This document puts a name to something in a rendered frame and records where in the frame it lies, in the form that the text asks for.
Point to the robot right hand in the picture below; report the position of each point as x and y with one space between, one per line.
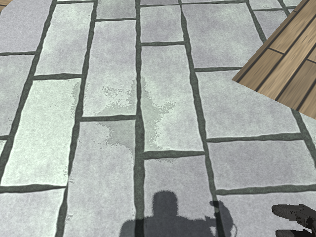
302 214

